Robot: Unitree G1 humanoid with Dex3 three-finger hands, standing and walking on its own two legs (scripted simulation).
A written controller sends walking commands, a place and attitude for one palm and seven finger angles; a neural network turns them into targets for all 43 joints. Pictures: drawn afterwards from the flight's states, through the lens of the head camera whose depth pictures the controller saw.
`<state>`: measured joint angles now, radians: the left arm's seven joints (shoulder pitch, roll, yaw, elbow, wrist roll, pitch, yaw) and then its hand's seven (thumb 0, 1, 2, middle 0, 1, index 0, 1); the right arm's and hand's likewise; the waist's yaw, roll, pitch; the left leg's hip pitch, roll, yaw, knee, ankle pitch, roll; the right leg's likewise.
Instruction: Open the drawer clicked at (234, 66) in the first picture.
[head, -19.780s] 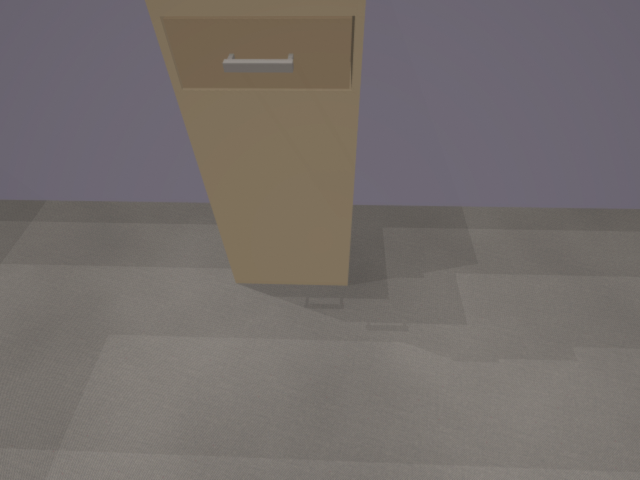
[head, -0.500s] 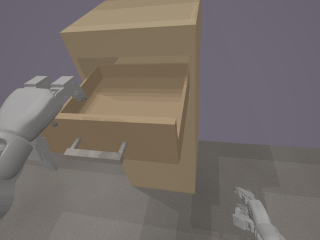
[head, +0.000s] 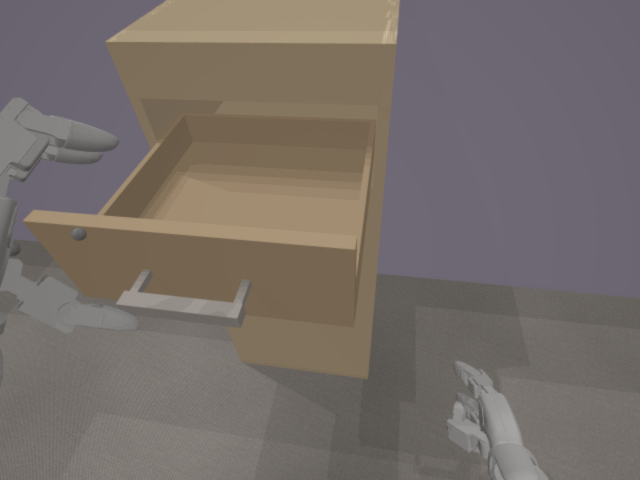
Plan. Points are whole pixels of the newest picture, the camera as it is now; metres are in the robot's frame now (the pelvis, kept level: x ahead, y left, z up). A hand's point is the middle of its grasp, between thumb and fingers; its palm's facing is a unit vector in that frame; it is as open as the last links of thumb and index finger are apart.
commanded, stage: draw the hand back to the body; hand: left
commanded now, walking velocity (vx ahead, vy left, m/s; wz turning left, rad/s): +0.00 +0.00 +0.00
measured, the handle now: (187, 295) +0.28 +0.20 +0.11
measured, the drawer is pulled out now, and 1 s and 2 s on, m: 0.30 0.30 0.30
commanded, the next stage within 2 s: step back with the hand held close in 0.86 s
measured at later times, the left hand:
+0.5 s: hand (58, 184) +0.23 +0.22 +0.31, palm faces +0.53 -0.77 -0.36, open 10.1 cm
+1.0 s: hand (59, 200) +0.23 +0.22 +0.30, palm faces +0.55 -0.77 -0.32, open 7.4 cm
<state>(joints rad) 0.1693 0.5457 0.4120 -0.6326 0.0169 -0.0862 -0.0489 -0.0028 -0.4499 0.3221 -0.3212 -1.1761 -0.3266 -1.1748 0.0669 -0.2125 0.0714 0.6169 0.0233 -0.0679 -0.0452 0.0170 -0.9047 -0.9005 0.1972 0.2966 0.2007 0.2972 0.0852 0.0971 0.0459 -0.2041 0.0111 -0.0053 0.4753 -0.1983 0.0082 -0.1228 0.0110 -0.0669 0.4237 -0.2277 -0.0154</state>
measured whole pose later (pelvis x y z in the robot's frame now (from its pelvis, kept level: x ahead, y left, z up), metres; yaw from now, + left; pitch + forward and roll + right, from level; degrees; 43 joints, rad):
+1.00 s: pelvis +0.03 -0.01 +0.00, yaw -1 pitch -4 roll -1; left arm 0.23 0.40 0.52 -0.62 -0.11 -0.14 0.10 0.01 0.87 0.90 -0.21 -0.32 -0.21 -0.31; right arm 0.14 -0.21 0.01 0.65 0.01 -0.07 -0.05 0.02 -0.90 -0.90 0.20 0.30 0.20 0.30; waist 0.07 0.08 0.01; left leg -0.14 0.03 0.01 0.43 -0.23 -0.01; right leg -0.06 0.03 -0.05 0.37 -0.24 -0.03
